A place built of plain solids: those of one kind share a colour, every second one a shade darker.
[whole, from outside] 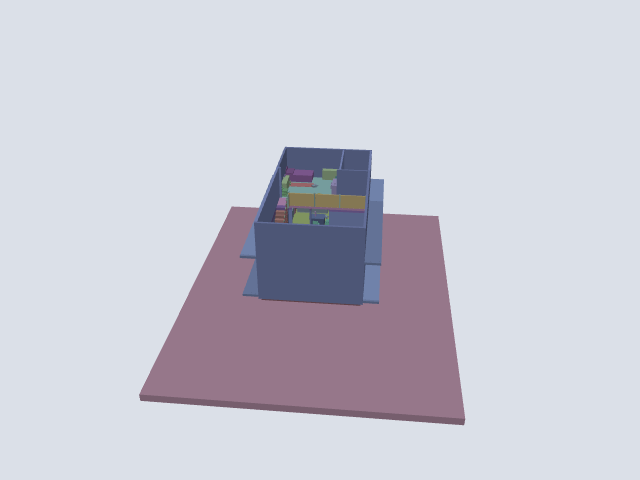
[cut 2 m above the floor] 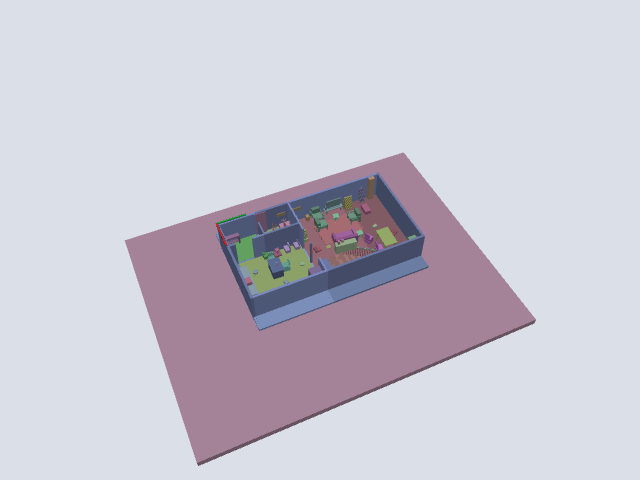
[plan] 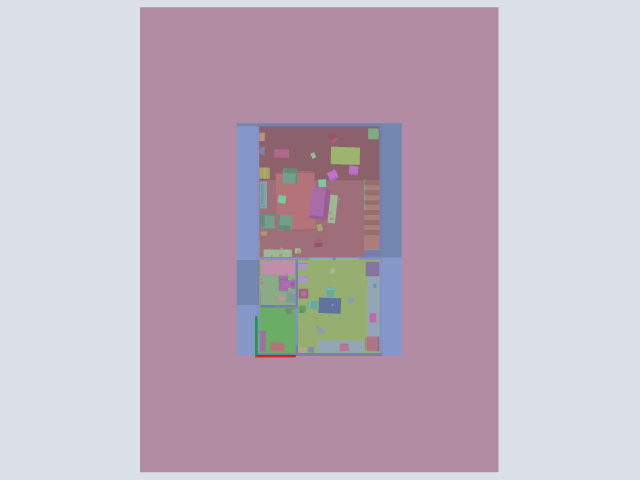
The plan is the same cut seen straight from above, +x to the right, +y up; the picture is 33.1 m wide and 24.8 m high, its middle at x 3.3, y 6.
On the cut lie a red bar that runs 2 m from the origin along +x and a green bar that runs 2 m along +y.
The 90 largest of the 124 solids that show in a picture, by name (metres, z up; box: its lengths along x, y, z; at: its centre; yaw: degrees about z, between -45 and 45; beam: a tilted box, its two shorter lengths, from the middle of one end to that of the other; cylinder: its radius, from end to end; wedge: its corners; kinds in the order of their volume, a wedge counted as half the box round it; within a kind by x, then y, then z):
{
 "under_1": {"box": [18.53, 24.03, 0.5], "at": [3.27, 6.01, -3.49]},
 "wall_1": {"box": [0.16, 2.35, 2.79], "at": [0.08, 1.33, 1.1]},
 "wall_2": {"box": [0.16, 3.61, 2.32], "at": [0.08, 1.97, 3.95]},
 "wall_3": {"box": [0.16, 2.33, 2.79], "at": [0.08, 3.81, 1.1]},
 "wall_4": {"box": [0.16, 7.97, 2.32], "at": [0.08, 7.88, 3.95]},
 "wall_5": {"box": [0.16, 6.77, 2.79], "at": [0.08, 8.48, 1.1]},
 "wall_6": {"box": [0.22, 0.13, 2.79], "at": [0.11, 2.58, 1.1]},
 "wall_7": {"box": [2.31, 0.13, 2.32], "at": [1.16, 3.83, 3.95]},
 "wall_8": {"box": [2.73, 0.13, 2.79], "at": [1.36, 5.04, 1.1]},
 "wall_9": {"box": [1.22, 0.13, 2.79], "at": [1.55, 2.58, 1.1]},
 "wall_10": {"box": [0.13, 0.41, 2.79], "at": [2.1, 0.36, 1.1]},
 "wall_11": {"box": [0.13, 3.61, 2.32], "at": [2.1, 1.97, 3.95]},
 "wall_12": {"box": [0.13, 0.79, 2.79], "at": [2.1, 2.12, 1.1]},
 "wall_13": {"box": [0.13, 2.33, 2.79], "at": [2.1, 3.81, 1.1]},
 "wall_14": {"box": [6.53, 0.16, 5.42], "at": [3.27, 0.08, 2.41]},
 "wall_15": {"box": [6.53, 0.16, 5.42], "at": [3.27, 11.95, 2.41]},
 "wall_16": {"box": [1.2, 0.13, 2.79], "at": [5.93, 5.04, 1.1]},
 "wall_17": {"box": [0.96, 0.39, 2.79], "at": [6.05, 5.29, 1.1]},
 "wall_18": {"box": [0.31, 0.13, 2.32], "at": [6.38, 3.83, 3.95]},
 "wall_19": {"box": [0.16, 3.61, 2.32], "at": [6.45, 1.97, 3.95]},
 "wall_20": {"box": [0.16, 4.81, 2.79], "at": [6.45, 2.56, 1.1]},
 "wall_21": {"box": [0.16, 7.97, 2.32], "at": [6.45, 7.88, 3.95]},
 "wall_22": {"box": [0.16, 6.38, 2.79], "at": [6.45, 8.68, 1.1]},
 "stair_1": {"box": [0.8, 0.26, 2.91], "at": [5.97, 5.62, 1.15]},
 "stair_2": {"box": [0.8, 0.51, 2.72], "at": [5.97, 5.75, 1.06]},
 "stair_3": {"box": [0.8, 0.77, 2.53], "at": [5.97, 5.88, 0.97]},
 "stair_4": {"box": [0.8, 1.03, 2.35], "at": [5.97, 6.0, 0.87]},
 "stair_5": {"box": [0.8, 1.29, 2.16], "at": [5.97, 6.13, 0.78]},
 "stair_6": {"box": [0.8, 1.54, 1.98], "at": [5.97, 6.26, 0.69]},
 "stair_7": {"box": [0.8, 1.8, 1.79], "at": [5.97, 6.39, 0.59]},
 "stair_8": {"box": [0.8, 2.06, 1.6], "at": [5.97, 6.52, 0.5]},
 "stair_9": {"box": [0.8, 2.31, 1.42], "at": [5.97, 6.65, 0.41]},
 "stair_10": {"box": [0.8, 2.57, 1.23], "at": [5.97, 6.78, 0.32]},
 "stair_11": {"box": [0.8, 2.83, 1.04], "at": [5.97, 6.9, 0.22]},
 "stair_12": {"box": [0.8, 3.09, 0.86], "at": [5.97, 7.03, 0.13]},
 "stair_13": {"box": [0.8, 3.34, 0.67], "at": [5.97, 7.16, 0.04]},
 "stair_14": {"box": [0.8, 3.6, 0.49], "at": [5.97, 7.29, -0.06]},
 "floor_living_1": {"box": [5.41, 3.99, 0.5], "at": [2.87, 7.09, -0.25]},
 "floor_living_2": {"box": [6.21, 2.78, 0.5], "at": [3.27, 10.48, -0.25]},
 "floor_kitchen_1": {"box": [4.21, 4.81, 0.5], "at": [4.26, 2.56, -0.25]},
 "upper_floor_next_1": {"box": [1.0, 2.35, 0.16], "at": [-0.5, 1.33, -0.08]},
 "upper_floor_next_2": {"box": [1.0, 3.61, 0.16], "at": [-0.5, 1.97, 2.71]},
 "upper_floor_next_3": {"box": [1.0, 2.33, 0.16], "at": [-0.5, 3.81, -0.08]},
 "upper_floor_next_4": {"box": [1.0, 7.97, 0.16], "at": [-0.5, 7.88, 2.71]},
 "upper_floor_next_5": {"box": [1.0, 6.77, 0.16], "at": [-0.5, 8.48, -0.08]},
 "upper_floor_next_6": {"box": [1.0, 4.81, 0.16], "at": [7.03, 2.56, -0.08]},
 "upper_floor_next_7": {"box": [1.0, 0.39, 0.16], "at": [7.03, 5.29, -0.08]},
 "upper_floor_next_8": {"box": [1.0, 7.97, 0.16], "at": [7.03, 7.88, 2.71]},
 "upper_floor_next_9": {"box": [1.0, 6.38, 0.16], "at": [7.03, 8.68, -0.08]},
 "upper_floor_sleeping_1": {"box": [4.21, 3.61, 0.16], "at": [4.26, 1.97, 2.71]},
 "floor_hall_1": {"box": [1.87, 2.35, 0.5], "at": [1.09, 1.33, -0.25]},
 "floor_shower_1": {"box": [1.87, 2.33, 0.5], "at": [1.09, 3.81, -0.25]},
 "child_bed_1": {"box": [1.96, 0.96, 0.48], "at": [5.36, 0.66, 3.03]},
 "child_bed_2": {"box": [2.06, 1.06, 0.4], "at": [5.36, 0.66, 3.17]},
 "child_bed_3": {"box": [0.55, 0.96, 0.2], "at": [6.07, 0.66, 3.37]},
 "cube_shelf_1": {"box": [1.46, 0.39, 0.76], "at": [1.11, 5.32, 0.38]},
 "cube_shelf_2": {"box": [1.46, 0.39, 0.76], "at": [2.91, 0.36, 3.17]},
 "cube_shelf_3": {"box": [0.39, 1.46, 0.76], "at": [3.96, 7.6, 0.38], "yaw": -6.3},
 "cube_shelf_4": {"box": [0.39, 1.46, 0.76], "at": [6.16, 2.41, 3.17]},
 "counter_run_1": {"box": [2.38, 0.61, 0.78], "at": [4.39, 0.47, 0.49]},
 "counter_run_2": {"box": [2.38, 0.64, 0.038], "at": [4.39, 0.49, 0.9]},
 "counter_run_3": {"box": [0.64, 3.11, 0.038], "at": [6.04, 2.56, 0.9]},
 "upper_floor_landing_1": {"box": [6.21, 1.2, 0.16], "at": [3.27, 4.5, 2.71]},
 "fridge_1": {"box": [0.7, 0.75, 1.72], "at": [6.01, 4.5, 0.86]},
 "sofa_1": {"box": [0.93, 1.6, 0.34], "at": [3.27, 7.87, 0.28], "yaw": -6.3},
 "sofa_2": {"box": [0.23, 1.6, 0.39], "at": [3.63, 7.83, 0.65], "yaw": -6.3},
 "chest_drawers_1": {"box": [0.5, 1.24, 1.03], "at": [2.42, 3.13, 3.31]},
 "rug_1": {"box": [2.0, 2.9, 0.08], "at": [2.04, 8.01, -0.03], "yaw": 1.3},
 "rug_2": {"box": [1.8, 0.65, 0.08], "at": [5.1, 1.62, 2.77], "yaw": 1.1},
 "kitchen_table_1": {"box": [1.06, 0.71, 0.72], "at": [3.81, 2.61, 0.36], "yaw": -2.3},
 "bathtub_1": {"box": [1.7, 0.76, 0.42], "at": [1.16, 4.58, 0.21]},
 "range_cooker_1": {"box": [0.65, 0.76, 0.94], "at": [6.04, 0.63, 0.47]},
 "armchair_frame_1": {"box": [0.26, 0.62, 0.41], "at": [0.32, 6.97, 0.61]},
 "armchair_frame_2": {"box": [0.74, 0.63, 0.18], "at": [0.6, 6.98, 0.32]},
 "armchair_frame_3": {"box": [0.62, 0.26, 0.41], "at": [1.47, 6.63, 0.61], "yaw": -3.8},
 "armchair_frame_4": {"box": [0.63, 0.74, 0.18], "at": [1.49, 6.91, 0.32], "yaw": -3.8},
 "armchair_frame_5": {"box": [0.63, 0.74, 0.18], "at": [1.76, 9.3, 0.32], "yaw": -2.4},
 "armchair_frame_6": {"box": [0.62, 0.26, 0.41], "at": [1.77, 9.58, 0.61], "yaw": -2.4},
 "stair_guard_1": {"box": [5.41, 0.08, 0.97], "at": [2.87, 5.06, 3.28]},
 "billy_1": {"box": [0.28, 0.42, 2.02], "at": [0.31, 11.33, 1.01]},
 "wall_band_1": {"box": [2.73, 0.13, 0.31], "at": [1.36, 5.04, 2.64]},
 "wall_band_2": {"box": [0.96, 0.39, 0.31], "at": [6.05, 5.29, 2.64]},
 "floor_gap_kitchen_living_1": {"box": [1.24, 0.13, 0.5], "at": [3.35, 5.04, -0.25]},
 "floor_gap_kitchen_living_2": {"box": [1.24, 0.13, 0.5], "at": [4.71, 5.04, -0.25]},
 "trunk_1": {"box": [0.76, 0.43, 0.31], "at": [1.32, 10.47, 0.15], "yaw": -1.7},
 "floor_lamp_1": {"box": [0.56, 0.56, 0.26], "at": [6.06, 11.49, 1.37]},
 "floor_gap_hall_kitchen_1": {"box": [0.13, 1.15, 0.5], "at": [2.1, 1.15, -0.25]},
 "leaf_shower_door_1": {"box": [0.05, 0.72, 2.07], "at": [0.23, 3.0, 1.04], "yaw": -2.0},
 "tv_stand_1": {"box": [0.09, 1.08, 0.63], "at": [0.33, 8.38, 0.74]},
 "dish_rack_1": {"box": [0.35, 0.47, 0.34], "at": [6.03, 1.98, 1.08]}
}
